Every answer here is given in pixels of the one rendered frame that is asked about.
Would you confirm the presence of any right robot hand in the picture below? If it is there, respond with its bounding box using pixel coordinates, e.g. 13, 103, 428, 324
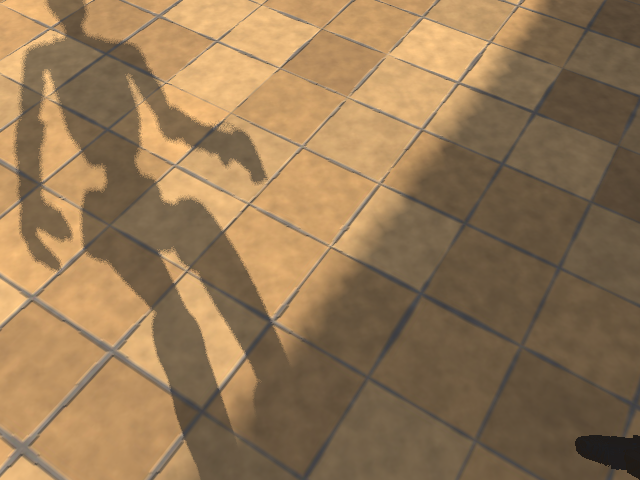
575, 435, 640, 480

